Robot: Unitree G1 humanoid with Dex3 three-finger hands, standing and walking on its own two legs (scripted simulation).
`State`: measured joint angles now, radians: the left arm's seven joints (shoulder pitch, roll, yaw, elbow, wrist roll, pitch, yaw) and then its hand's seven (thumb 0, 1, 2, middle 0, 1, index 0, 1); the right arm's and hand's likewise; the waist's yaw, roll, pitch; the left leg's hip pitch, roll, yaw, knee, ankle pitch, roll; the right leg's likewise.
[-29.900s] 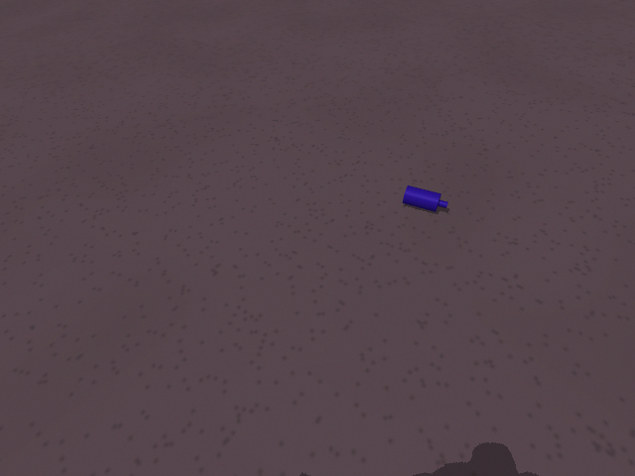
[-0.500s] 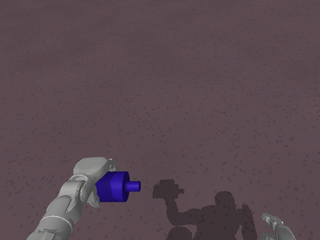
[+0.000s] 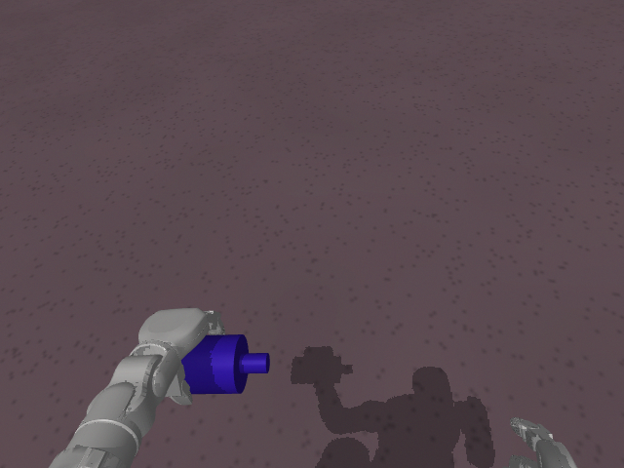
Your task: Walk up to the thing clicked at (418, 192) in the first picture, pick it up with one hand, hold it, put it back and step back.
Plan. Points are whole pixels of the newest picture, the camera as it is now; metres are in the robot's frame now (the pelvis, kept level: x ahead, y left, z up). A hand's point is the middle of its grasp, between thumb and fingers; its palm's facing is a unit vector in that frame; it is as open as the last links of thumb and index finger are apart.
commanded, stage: crouch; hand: left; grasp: from above
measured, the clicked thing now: (206, 363) +0.29 +0.20 -0.09
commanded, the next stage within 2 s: lower in 1.70 s
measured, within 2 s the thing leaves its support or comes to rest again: neither
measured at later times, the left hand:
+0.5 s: hand (215, 379) +0.33 +0.25 -0.28, palm faces -0.44 +0.07 -0.89, open 11.1 cm
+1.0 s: hand (230, 397) +0.36 +0.27 -0.48, palm faces -0.48 +0.01 -0.88, open 11.1 cm
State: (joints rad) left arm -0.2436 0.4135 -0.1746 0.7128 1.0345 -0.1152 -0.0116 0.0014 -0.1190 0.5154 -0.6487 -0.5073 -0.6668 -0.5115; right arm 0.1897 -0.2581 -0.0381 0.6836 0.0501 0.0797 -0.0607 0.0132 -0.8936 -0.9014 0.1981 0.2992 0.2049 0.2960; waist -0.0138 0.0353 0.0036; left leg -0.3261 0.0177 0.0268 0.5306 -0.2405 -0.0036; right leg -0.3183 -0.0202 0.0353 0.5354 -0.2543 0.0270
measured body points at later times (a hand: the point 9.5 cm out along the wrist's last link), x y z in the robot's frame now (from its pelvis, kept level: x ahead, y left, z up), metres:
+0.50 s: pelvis -0.04 +0.01 -0.15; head +0.10 +0.03 +0.27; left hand +0.35 +0.24 -0.23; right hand +0.01 -0.29 -0.27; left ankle +0.02 +0.12 -0.73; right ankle +0.01 -0.14 -0.73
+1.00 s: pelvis -0.06 +0.01 -0.31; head +0.17 +0.05 +0.07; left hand +0.38 +0.27 -0.43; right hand +0.00 -0.27 -0.43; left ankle +0.02 +0.12 -0.73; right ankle +0.01 -0.14 -0.73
